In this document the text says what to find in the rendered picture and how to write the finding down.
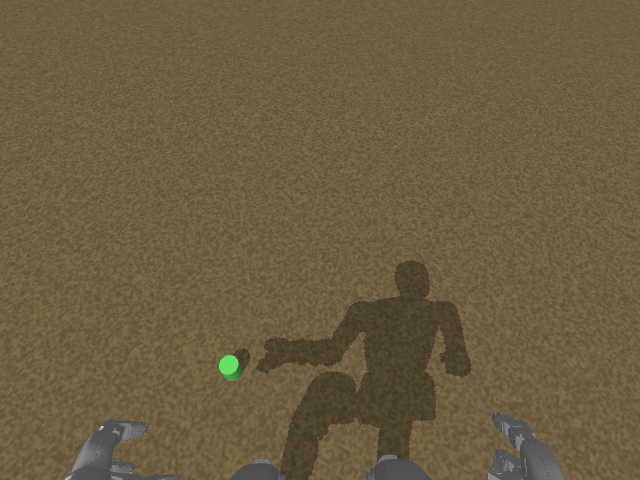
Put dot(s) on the left robot hand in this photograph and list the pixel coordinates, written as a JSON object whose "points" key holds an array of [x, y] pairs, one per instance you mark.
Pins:
{"points": [[100, 447]]}

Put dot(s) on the right robot hand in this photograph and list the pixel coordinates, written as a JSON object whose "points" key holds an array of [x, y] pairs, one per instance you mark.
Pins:
{"points": [[537, 461]]}

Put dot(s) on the tin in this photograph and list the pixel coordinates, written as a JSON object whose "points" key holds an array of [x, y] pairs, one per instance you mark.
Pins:
{"points": [[230, 367]]}

